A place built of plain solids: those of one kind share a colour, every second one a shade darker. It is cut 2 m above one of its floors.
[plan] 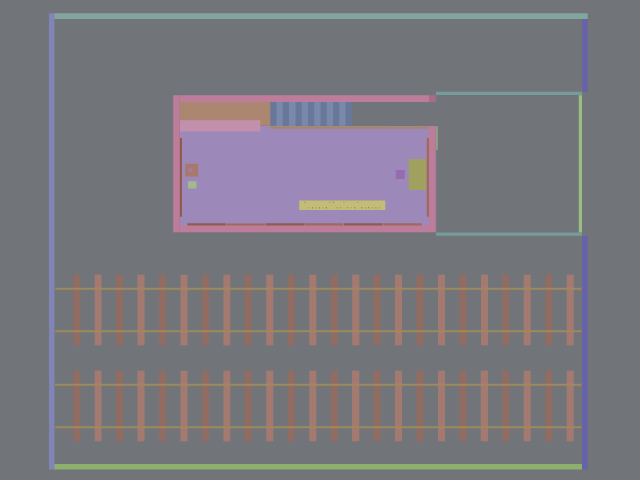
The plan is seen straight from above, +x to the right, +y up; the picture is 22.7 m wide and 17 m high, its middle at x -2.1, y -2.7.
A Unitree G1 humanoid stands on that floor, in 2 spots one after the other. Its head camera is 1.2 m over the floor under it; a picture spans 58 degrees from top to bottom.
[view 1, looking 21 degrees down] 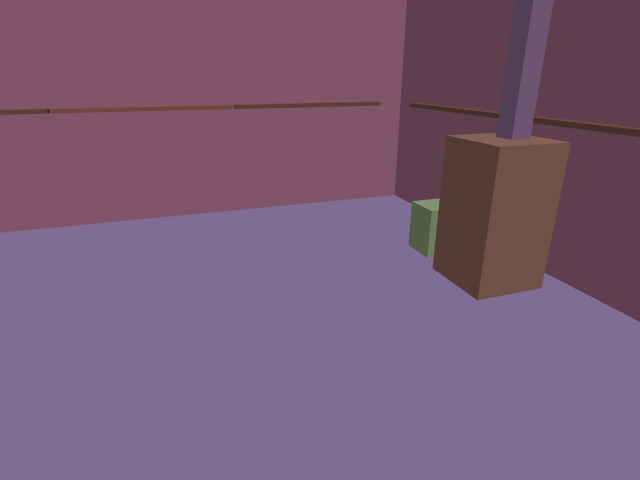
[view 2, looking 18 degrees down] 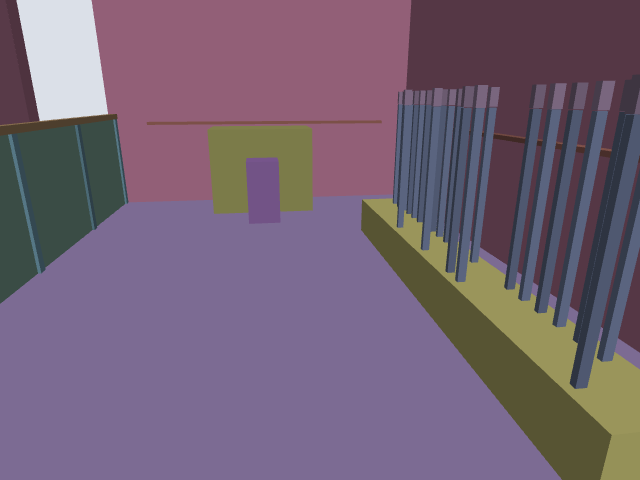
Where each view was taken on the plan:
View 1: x -4.86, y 1.76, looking -109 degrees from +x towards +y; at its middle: upper_front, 3.35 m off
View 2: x -3.70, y -0.35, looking -8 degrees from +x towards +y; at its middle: upper_front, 3.88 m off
